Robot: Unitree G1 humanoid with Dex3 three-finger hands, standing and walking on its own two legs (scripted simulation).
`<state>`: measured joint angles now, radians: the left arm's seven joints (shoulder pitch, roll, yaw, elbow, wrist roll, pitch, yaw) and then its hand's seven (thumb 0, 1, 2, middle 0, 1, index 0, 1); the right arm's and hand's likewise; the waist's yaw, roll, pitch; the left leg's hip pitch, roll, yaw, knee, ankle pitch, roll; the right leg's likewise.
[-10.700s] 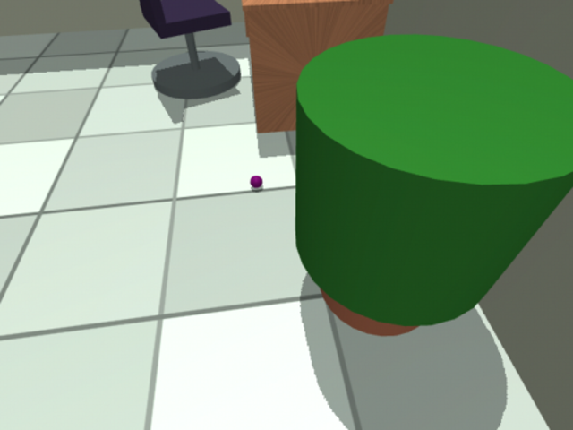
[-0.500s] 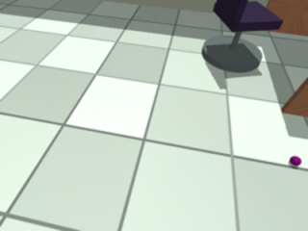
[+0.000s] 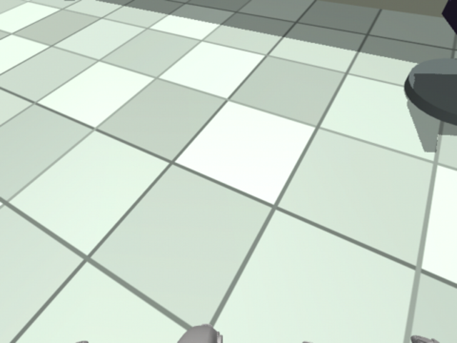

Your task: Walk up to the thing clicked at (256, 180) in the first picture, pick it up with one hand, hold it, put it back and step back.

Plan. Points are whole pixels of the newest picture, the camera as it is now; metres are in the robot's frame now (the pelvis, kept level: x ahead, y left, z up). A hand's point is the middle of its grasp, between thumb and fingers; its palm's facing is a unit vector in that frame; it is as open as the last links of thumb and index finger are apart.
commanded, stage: walk up
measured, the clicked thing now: out of the picture +0.37 -1.10 -0.72
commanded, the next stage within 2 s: stand in 1.06 s
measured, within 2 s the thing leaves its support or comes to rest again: neither
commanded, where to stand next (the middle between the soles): +0.09 +0.00 m, yaw +10 degrees
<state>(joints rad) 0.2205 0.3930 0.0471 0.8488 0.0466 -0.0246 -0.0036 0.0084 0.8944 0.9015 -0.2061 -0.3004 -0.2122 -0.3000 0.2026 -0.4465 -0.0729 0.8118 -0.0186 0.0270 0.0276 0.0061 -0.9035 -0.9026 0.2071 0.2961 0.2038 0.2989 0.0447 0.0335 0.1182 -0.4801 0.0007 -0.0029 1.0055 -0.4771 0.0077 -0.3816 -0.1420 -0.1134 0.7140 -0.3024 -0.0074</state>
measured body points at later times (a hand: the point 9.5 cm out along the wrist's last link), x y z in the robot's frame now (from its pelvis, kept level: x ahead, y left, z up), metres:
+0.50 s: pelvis +0.02 +0.01 -0.01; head +0.06 +0.02 +0.44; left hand +0.07 +0.33 -0.13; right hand +0.17 -0.28 -0.13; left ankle +0.01 +0.13 -0.72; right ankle +0.08 -0.12 -0.72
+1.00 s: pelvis +0.02 +0.00 +0.02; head +0.03 +0.01 +0.47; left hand +0.03 +0.33 -0.11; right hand +0.18 -0.28 -0.11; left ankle +0.01 +0.13 -0.72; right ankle +0.08 -0.13 -0.72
